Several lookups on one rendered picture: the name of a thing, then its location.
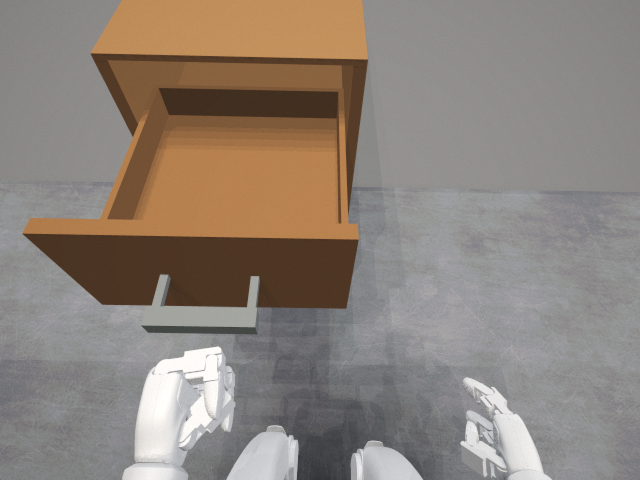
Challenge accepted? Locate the right robot hand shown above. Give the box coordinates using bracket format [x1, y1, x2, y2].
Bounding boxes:
[460, 377, 544, 480]

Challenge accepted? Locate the robot left thigh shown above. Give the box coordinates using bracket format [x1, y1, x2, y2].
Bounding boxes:
[226, 432, 299, 480]

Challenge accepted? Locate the robot left shin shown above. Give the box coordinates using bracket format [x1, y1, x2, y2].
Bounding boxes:
[266, 426, 286, 434]

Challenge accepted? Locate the left robot hand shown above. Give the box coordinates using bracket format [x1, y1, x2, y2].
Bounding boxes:
[134, 347, 235, 467]

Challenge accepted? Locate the handle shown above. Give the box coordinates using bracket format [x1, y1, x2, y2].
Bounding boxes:
[141, 275, 260, 334]

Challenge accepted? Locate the drawer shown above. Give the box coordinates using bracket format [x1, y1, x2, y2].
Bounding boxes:
[22, 84, 359, 309]

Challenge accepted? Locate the cabinet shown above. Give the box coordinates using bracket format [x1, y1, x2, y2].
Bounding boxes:
[90, 0, 368, 214]

